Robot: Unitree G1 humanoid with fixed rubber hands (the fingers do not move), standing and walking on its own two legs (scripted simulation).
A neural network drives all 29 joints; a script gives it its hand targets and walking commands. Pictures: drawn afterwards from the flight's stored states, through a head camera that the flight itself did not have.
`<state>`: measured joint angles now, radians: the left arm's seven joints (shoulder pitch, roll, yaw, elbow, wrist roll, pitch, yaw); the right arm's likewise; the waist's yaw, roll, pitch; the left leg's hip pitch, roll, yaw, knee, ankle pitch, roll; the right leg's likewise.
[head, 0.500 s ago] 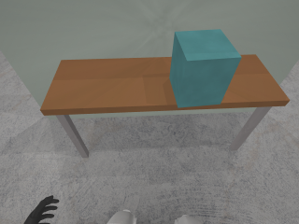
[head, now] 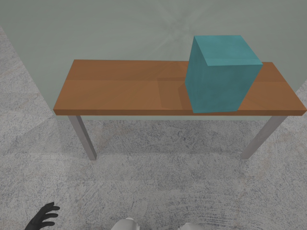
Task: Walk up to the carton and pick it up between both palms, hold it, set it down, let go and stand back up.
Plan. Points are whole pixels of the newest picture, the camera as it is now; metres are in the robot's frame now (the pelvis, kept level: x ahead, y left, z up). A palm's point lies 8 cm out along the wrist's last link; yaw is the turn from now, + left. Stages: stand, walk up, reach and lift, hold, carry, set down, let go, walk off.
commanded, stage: walk up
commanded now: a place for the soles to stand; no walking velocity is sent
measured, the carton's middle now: (216, 75) +0.74 -0.24 -0.03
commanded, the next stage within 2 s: none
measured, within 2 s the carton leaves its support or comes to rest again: neither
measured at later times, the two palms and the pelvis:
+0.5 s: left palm out of the picture +0.13 +0.32 -0.08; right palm out of the picture +0.07 -0.34 -0.06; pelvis +0.00 +0.00 +0.00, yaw +0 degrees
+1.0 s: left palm (77, 223) +0.16 +0.21 -0.06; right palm out of the picture +0.10 -0.45 -0.06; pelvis +0.05 -0.11 +0.01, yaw -5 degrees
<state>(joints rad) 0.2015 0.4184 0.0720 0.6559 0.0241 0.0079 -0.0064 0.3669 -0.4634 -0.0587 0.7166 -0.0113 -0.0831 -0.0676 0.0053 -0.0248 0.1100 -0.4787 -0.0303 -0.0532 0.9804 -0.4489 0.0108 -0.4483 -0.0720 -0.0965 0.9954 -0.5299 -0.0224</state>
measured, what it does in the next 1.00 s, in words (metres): steps to the right: right foot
